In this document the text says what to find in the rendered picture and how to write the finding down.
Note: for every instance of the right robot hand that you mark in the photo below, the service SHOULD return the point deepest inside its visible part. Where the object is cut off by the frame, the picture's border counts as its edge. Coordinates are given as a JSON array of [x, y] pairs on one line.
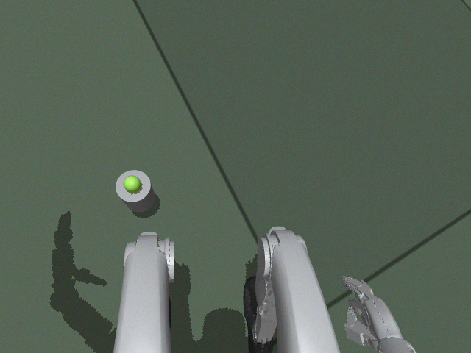
[[378, 322]]

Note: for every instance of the right robot foot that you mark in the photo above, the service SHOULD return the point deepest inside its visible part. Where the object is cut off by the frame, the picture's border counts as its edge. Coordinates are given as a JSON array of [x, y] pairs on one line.
[[250, 309]]

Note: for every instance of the right robot arm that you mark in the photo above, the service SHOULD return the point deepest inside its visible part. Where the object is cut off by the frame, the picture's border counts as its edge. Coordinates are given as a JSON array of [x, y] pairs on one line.
[[395, 345]]

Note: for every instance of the bottle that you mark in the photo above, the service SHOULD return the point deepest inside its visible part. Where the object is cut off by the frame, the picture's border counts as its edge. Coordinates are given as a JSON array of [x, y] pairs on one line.
[[135, 190]]

